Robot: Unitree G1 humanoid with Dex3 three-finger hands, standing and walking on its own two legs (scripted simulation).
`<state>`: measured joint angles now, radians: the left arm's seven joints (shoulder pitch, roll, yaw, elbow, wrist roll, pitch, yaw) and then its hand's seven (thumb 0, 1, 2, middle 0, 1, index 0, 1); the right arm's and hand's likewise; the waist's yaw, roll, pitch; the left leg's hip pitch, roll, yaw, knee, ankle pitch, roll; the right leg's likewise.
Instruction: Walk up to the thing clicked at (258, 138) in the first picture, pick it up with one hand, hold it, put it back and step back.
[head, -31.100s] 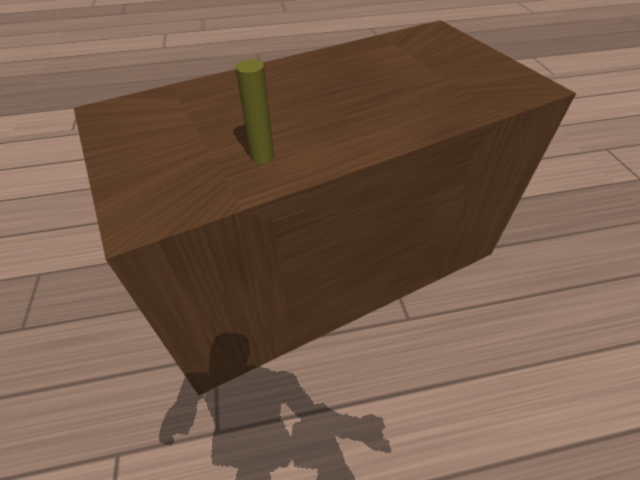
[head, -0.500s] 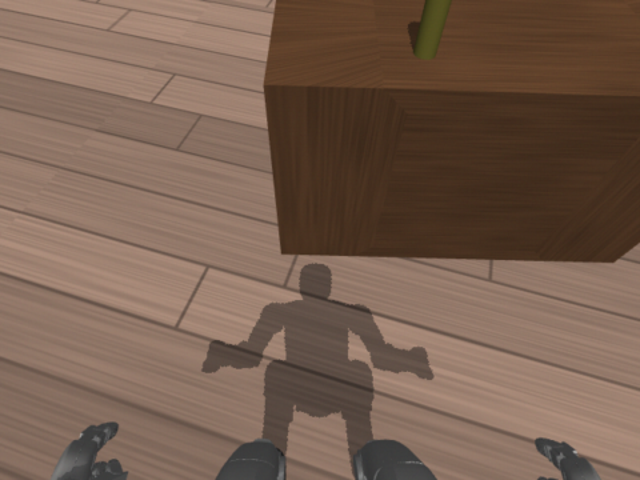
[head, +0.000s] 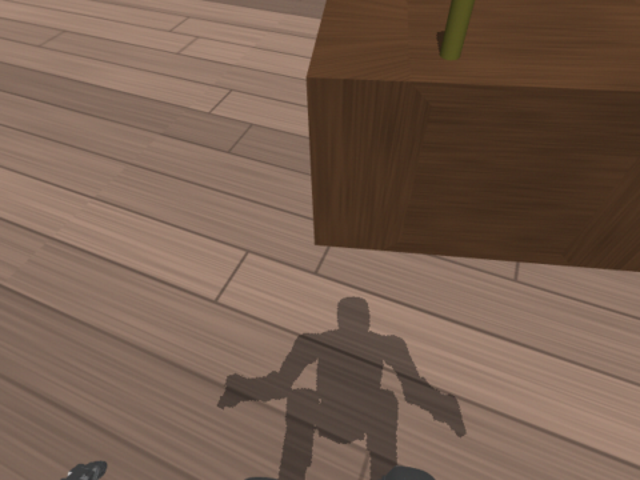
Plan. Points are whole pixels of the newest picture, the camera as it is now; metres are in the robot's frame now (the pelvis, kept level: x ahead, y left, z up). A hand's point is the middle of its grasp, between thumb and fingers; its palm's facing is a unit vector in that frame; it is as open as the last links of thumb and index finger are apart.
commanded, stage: step back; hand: right
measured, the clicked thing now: (460, 13) +1.12 -0.26 +0.05
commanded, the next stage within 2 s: stand in 0.84 s
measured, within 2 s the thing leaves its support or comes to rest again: neither
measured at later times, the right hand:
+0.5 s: hand out of the picture +0.09 -0.25 -0.14, palm faces -0.06 +0.92 -0.40, open 7.4 cm
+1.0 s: hand (514, 471) +0.16 -0.23 -0.13, palm faces +0.01 +0.95 -0.32, open 7.4 cm
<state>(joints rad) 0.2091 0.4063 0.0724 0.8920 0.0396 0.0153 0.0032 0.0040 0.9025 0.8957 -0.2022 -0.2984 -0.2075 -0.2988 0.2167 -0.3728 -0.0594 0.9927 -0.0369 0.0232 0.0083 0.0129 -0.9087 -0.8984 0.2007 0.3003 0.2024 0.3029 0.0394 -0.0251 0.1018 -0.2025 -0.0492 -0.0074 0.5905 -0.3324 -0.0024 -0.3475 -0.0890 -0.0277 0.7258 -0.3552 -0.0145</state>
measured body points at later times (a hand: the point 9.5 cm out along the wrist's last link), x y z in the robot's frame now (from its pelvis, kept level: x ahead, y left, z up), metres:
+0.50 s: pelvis +0.01 +0.02 +0.00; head +0.02 +0.02 +0.45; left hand +0.06 +0.33 -0.12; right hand +0.09 -0.30 -0.11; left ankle +0.05 +0.14 -0.72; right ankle +0.03 -0.12 -0.72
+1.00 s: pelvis +0.04 +0.02 +0.02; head +0.06 +0.01 +0.47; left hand +0.15 +0.32 -0.10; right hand +0.16 -0.28 -0.11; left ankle +0.05 +0.14 -0.72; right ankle +0.03 -0.12 -0.72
